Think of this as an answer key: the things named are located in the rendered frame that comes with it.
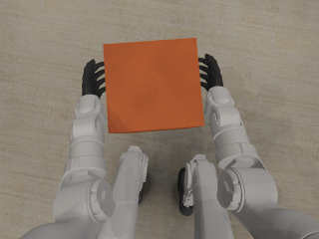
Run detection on right robot hand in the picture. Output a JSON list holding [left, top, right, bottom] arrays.
[[198, 54, 223, 91]]

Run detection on right robot upper arm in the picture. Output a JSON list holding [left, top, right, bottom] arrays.
[[216, 167, 319, 239]]

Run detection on left robot hand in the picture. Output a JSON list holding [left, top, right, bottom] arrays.
[[82, 59, 106, 99]]

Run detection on carton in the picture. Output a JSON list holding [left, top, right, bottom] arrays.
[[103, 38, 204, 133]]

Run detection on robot left shin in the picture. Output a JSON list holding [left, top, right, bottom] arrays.
[[118, 145, 144, 192]]

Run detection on left robot upper arm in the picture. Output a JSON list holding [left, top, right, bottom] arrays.
[[19, 178, 116, 239]]

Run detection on robot right shin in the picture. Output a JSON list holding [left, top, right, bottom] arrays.
[[182, 154, 216, 206]]

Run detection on right robot forearm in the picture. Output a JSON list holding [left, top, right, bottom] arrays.
[[204, 86, 278, 200]]

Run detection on left robot forearm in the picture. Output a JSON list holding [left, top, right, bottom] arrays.
[[53, 94, 107, 219]]

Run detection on robot shin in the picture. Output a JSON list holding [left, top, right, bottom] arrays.
[[118, 145, 144, 192], [182, 154, 216, 206]]

